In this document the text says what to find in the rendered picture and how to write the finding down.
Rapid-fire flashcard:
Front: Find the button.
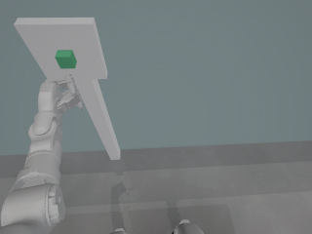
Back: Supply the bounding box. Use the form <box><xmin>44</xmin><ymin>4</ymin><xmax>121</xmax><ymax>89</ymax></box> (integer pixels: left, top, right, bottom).
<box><xmin>55</xmin><ymin>50</ymin><xmax>77</xmax><ymax>69</ymax></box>

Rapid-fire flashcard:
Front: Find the robot left shin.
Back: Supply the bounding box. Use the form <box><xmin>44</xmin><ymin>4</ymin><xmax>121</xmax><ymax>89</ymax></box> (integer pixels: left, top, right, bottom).
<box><xmin>115</xmin><ymin>228</ymin><xmax>125</xmax><ymax>232</ymax></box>

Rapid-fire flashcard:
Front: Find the left robot upper arm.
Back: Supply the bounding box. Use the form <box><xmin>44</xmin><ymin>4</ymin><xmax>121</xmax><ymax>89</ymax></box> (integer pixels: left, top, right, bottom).
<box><xmin>0</xmin><ymin>182</ymin><xmax>65</xmax><ymax>234</ymax></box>

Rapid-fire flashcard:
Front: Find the left robot hand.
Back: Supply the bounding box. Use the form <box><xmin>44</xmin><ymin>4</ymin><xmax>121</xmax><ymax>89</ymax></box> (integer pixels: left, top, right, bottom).
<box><xmin>38</xmin><ymin>72</ymin><xmax>84</xmax><ymax>119</ymax></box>

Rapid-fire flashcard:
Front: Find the panel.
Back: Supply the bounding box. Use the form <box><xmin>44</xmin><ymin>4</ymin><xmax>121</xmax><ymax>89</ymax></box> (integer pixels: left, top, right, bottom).
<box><xmin>14</xmin><ymin>18</ymin><xmax>121</xmax><ymax>160</ymax></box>

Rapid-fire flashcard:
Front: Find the left robot forearm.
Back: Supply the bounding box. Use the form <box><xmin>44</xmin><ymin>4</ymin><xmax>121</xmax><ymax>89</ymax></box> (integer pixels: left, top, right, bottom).
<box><xmin>0</xmin><ymin>111</ymin><xmax>63</xmax><ymax>227</ymax></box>

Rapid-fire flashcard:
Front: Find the robot right thigh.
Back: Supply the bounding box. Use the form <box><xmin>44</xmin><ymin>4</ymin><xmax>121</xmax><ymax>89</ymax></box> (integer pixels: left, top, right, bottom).
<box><xmin>174</xmin><ymin>222</ymin><xmax>204</xmax><ymax>234</ymax></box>

